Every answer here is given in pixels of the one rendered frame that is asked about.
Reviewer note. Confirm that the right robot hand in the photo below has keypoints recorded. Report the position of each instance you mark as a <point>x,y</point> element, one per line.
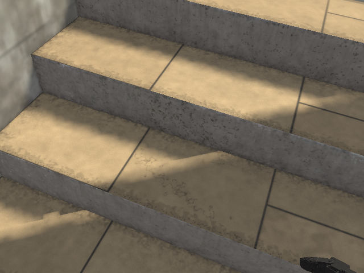
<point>324,265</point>

